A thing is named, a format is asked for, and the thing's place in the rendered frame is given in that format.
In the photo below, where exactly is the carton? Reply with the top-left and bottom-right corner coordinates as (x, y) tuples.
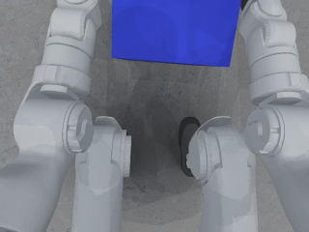
(111, 0), (241, 68)

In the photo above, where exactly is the right robot shin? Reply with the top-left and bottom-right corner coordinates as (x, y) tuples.
(186, 116), (256, 176)

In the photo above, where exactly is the robot right upper arm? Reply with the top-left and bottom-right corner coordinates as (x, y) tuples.
(243, 104), (309, 232)

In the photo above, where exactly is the right robot forearm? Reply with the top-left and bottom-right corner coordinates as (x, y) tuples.
(239, 0), (309, 107)

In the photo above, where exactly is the robot left upper arm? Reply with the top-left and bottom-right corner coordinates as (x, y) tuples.
(0, 98), (95, 232)

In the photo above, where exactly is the left robot shin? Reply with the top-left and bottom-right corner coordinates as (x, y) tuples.
(75, 116), (123, 171)

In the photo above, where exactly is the robot shin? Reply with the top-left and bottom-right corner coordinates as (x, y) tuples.
(186, 116), (256, 176)
(75, 116), (123, 171)

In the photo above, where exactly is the left robot forearm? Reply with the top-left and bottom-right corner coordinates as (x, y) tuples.
(14, 0), (102, 141)

